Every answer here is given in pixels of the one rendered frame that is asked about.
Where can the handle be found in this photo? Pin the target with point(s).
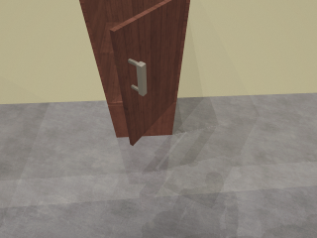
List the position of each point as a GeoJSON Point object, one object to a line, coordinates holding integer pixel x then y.
{"type": "Point", "coordinates": [141, 77]}

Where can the cupboard door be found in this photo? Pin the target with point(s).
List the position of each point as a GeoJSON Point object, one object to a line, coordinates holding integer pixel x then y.
{"type": "Point", "coordinates": [153, 37]}

